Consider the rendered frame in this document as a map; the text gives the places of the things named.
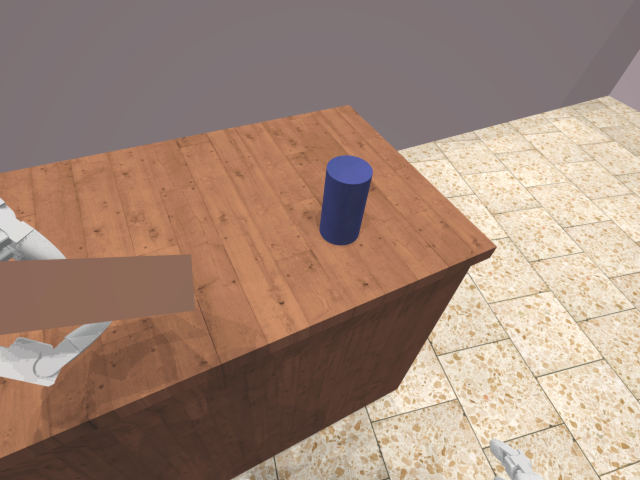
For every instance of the table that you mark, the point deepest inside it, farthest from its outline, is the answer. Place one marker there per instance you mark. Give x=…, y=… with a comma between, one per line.
x=290, y=333

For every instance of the left robot hand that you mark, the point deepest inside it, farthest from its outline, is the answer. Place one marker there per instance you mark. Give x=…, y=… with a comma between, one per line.
x=28, y=360

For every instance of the sponge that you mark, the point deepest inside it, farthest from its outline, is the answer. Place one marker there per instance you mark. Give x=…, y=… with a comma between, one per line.
x=46, y=294

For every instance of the right robot hand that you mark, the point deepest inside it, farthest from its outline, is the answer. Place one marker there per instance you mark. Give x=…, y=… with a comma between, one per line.
x=516, y=464

